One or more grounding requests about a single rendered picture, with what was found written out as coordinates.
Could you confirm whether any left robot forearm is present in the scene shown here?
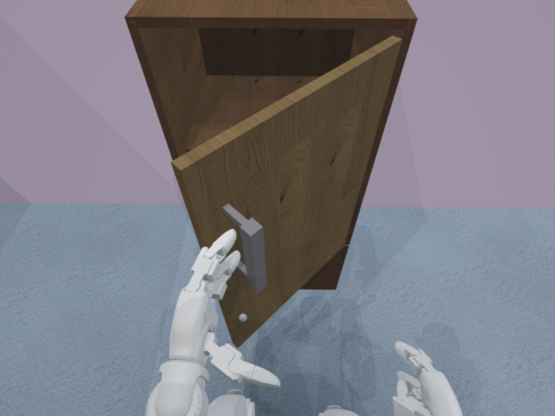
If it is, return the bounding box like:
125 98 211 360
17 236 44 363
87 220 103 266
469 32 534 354
146 360 209 416

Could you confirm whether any cupboard door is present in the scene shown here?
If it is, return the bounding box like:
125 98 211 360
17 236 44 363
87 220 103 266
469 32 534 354
171 36 402 348

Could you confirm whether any robot left thigh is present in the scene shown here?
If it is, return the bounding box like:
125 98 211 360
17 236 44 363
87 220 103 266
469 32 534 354
207 394 255 416

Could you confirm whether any handle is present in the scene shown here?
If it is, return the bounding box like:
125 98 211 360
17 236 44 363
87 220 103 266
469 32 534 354
223 204 267 293

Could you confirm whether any robot right hand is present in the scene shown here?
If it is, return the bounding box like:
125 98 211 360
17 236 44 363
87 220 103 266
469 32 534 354
393 341 463 416

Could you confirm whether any robot left hand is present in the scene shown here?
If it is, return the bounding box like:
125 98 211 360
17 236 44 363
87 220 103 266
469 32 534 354
169 229 280 388

